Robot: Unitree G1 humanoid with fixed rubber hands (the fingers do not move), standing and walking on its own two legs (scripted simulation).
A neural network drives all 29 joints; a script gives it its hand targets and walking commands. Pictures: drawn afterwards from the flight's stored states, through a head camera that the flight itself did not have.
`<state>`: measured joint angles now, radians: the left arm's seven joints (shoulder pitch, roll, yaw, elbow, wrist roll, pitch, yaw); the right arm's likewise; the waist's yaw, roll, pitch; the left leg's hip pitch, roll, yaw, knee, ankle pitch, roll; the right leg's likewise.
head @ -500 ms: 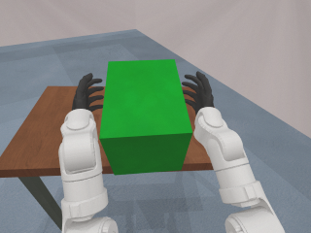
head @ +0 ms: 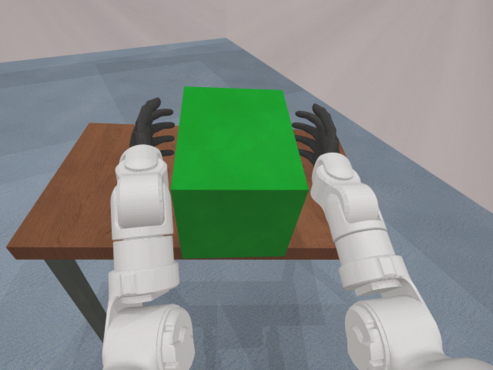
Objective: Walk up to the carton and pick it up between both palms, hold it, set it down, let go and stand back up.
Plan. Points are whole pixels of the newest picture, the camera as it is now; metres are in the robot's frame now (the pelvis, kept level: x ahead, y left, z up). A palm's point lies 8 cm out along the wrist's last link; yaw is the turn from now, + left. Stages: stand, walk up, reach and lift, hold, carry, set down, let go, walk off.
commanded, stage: hold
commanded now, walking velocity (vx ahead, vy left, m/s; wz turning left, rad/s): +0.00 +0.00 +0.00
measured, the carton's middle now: (234, 171) +0.42 +0.01 +0.13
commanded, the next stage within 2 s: none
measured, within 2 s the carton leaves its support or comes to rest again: neither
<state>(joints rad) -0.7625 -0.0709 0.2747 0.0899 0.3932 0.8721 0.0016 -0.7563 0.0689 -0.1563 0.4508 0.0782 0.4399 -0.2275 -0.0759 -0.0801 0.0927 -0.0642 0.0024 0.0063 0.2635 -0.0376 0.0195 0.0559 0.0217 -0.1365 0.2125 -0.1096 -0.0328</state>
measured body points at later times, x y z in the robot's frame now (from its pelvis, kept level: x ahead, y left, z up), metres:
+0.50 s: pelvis +0.03 +0.00 +0.00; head +0.01 +0.03 +0.45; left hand +0.39 +0.14 +0.21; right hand +0.39 -0.13 +0.20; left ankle +0.08 +0.10 -0.75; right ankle +0.02 -0.09 -0.75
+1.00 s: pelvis +0.01 -0.01 +0.00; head -0.02 +0.02 +0.45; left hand +0.38 +0.13 +0.21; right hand +0.38 -0.14 +0.20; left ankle +0.08 +0.10 -0.75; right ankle +0.02 -0.10 -0.75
